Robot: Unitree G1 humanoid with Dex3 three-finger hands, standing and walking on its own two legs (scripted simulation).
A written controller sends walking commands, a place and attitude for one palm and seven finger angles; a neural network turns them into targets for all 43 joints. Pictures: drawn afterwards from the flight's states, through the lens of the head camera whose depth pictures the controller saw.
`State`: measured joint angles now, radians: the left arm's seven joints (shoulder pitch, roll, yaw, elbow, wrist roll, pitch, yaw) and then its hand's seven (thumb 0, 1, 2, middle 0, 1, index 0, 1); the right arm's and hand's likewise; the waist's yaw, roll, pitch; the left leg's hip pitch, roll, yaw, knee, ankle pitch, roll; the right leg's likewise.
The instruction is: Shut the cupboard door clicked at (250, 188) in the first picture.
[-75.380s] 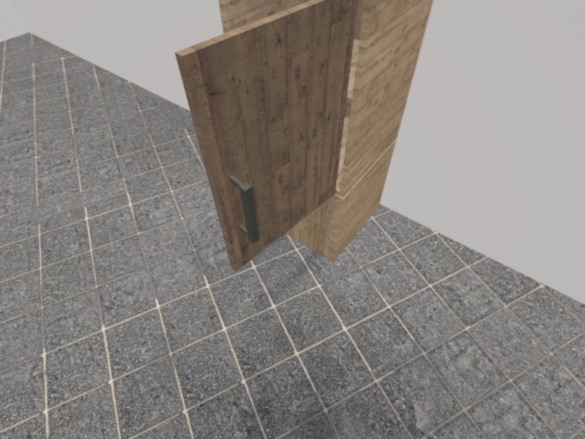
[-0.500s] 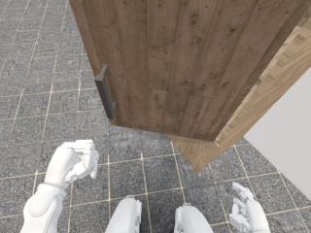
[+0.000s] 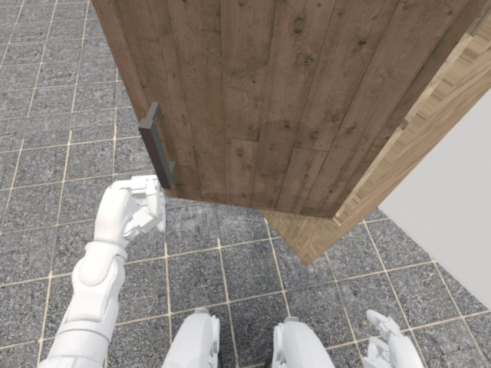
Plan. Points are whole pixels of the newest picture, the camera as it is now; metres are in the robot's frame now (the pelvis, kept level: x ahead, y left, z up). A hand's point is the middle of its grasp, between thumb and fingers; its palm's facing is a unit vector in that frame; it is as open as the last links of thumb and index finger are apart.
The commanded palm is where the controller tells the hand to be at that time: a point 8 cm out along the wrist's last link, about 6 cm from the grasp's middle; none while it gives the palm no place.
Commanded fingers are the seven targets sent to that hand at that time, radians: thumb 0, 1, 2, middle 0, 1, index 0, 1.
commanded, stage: bring the fist close to the handle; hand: left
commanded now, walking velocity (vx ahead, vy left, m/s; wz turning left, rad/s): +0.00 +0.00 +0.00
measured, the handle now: (161, 149) +0.47 +0.17 +0.02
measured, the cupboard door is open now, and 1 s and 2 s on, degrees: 45 44 29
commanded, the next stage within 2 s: push the door shut along its arc in 0.58 s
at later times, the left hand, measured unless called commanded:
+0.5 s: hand (171, 204) +0.37 +0.14 +0.02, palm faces -0.10 -0.99 -0.04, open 3.1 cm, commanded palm +0.35 +0.19 +0.03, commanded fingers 0.00 0.90 0.90 -1.30 -1.50 -1.30 -1.50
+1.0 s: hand (172, 180) +0.40 +0.14 +0.03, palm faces -0.18 -0.98 -0.06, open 3.1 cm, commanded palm +0.40 +0.18 +0.03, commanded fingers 0.00 0.90 0.90 -1.30 -1.50 -1.30 -1.50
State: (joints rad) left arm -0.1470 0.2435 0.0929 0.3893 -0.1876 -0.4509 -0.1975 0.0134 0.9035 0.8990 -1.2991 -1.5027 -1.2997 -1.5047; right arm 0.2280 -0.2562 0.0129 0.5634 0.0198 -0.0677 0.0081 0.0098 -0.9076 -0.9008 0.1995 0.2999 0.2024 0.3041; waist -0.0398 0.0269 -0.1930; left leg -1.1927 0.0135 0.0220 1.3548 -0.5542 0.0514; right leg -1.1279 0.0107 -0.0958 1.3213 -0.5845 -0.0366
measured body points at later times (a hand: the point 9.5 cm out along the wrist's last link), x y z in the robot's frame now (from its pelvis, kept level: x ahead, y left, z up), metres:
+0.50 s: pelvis +0.00 -0.01 +0.00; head +0.11 -0.01 +0.44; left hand +0.36 +0.19 +0.03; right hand +0.12 -0.26 -0.11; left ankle +0.04 +0.09 -0.61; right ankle +0.02 -0.10 -0.61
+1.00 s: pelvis -0.01 -0.01 -0.01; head +0.11 +0.01 +0.43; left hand +0.41 +0.19 +0.04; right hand +0.11 -0.27 -0.12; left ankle +0.04 +0.09 -0.61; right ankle +0.02 -0.10 -0.61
